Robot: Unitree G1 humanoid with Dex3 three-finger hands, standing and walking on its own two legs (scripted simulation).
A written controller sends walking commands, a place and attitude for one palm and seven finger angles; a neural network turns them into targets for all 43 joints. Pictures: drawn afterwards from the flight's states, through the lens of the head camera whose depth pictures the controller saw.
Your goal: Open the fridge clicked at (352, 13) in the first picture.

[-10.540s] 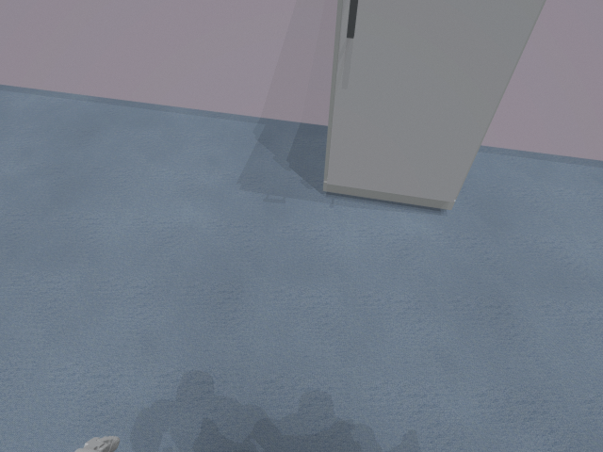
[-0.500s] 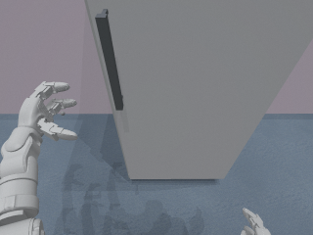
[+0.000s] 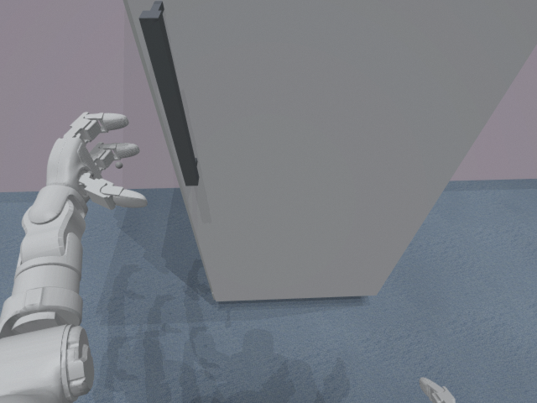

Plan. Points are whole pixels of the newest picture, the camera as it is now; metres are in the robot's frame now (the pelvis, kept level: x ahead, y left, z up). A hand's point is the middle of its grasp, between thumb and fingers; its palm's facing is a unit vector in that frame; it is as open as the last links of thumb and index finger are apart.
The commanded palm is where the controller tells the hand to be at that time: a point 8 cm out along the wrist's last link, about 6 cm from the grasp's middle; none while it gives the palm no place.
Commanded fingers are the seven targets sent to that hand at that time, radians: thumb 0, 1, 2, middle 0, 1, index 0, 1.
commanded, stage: move the hooked fingers beside the handle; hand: left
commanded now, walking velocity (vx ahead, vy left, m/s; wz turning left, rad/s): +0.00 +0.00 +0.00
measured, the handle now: (178, 108) +0.51 +0.17 +0.17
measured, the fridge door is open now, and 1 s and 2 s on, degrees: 0 0 0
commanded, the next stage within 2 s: feel for the door with the fingertips in 1.18 s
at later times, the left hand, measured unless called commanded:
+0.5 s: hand (142, 144) +0.46 +0.22 +0.14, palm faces +0.07 -1.00 +0.00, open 14.0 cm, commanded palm +0.43 +0.27 +0.14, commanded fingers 0.00 -0.50 0.30 -0.30 -1.20 -0.30 -1.20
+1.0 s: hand (142, 151) +0.44 +0.21 +0.14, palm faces +0.08 -1.00 +0.00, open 14.0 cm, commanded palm +0.41 +0.26 +0.13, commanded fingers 0.00 -0.50 0.30 -0.30 -1.20 -0.30 -1.20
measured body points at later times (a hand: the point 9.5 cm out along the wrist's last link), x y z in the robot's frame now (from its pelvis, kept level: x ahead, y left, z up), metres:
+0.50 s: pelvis +0.00 +0.00 -0.01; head +0.05 +0.00 +0.44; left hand +0.45 +0.27 +0.14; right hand +0.04 -0.27 -0.12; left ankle +0.01 +0.12 -0.73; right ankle +0.00 -0.12 -0.73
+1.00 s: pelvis +0.00 +0.00 -0.01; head +0.03 +0.00 +0.44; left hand +0.43 +0.27 +0.14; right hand +0.09 -0.26 -0.11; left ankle +0.01 +0.12 -0.73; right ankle +0.00 -0.12 -0.73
